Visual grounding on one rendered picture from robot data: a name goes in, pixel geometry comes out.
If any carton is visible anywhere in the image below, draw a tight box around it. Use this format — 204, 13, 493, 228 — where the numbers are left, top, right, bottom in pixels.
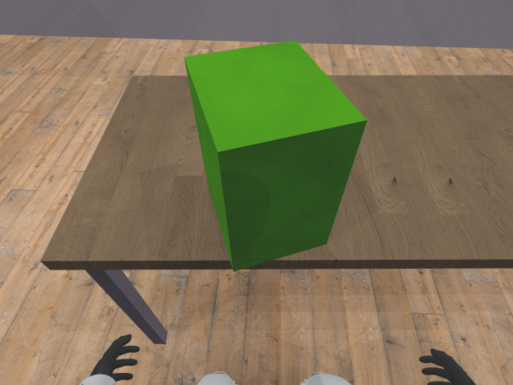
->
184, 40, 367, 272

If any table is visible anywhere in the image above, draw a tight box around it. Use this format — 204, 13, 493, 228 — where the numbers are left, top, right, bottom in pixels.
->
40, 75, 513, 344

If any left robot hand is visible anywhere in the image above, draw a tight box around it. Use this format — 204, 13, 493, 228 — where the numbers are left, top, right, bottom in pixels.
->
90, 334, 140, 381

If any right robot hand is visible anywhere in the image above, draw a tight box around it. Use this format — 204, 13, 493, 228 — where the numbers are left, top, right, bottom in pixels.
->
419, 349, 476, 385

